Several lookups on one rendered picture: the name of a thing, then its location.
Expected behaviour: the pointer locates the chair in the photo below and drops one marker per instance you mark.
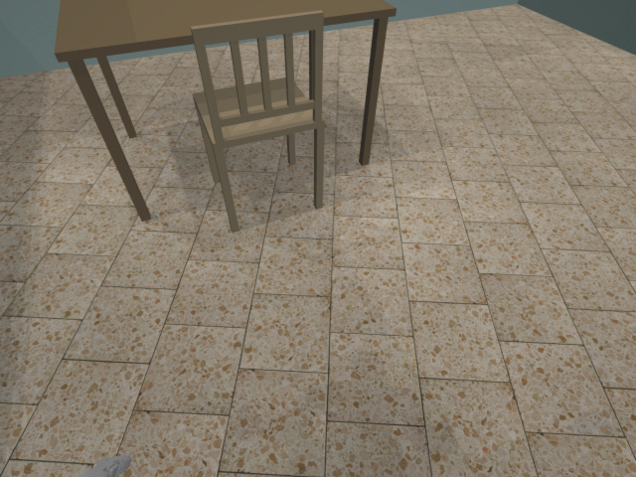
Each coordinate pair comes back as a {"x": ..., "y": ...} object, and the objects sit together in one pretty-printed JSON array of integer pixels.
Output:
[{"x": 262, "y": 110}]

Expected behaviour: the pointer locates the table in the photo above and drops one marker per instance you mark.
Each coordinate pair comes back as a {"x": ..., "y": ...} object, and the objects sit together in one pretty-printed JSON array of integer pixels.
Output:
[{"x": 99, "y": 28}]

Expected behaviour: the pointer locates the robot left hand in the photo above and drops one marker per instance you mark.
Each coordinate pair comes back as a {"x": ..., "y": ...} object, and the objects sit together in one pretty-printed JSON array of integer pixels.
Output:
[{"x": 108, "y": 467}]

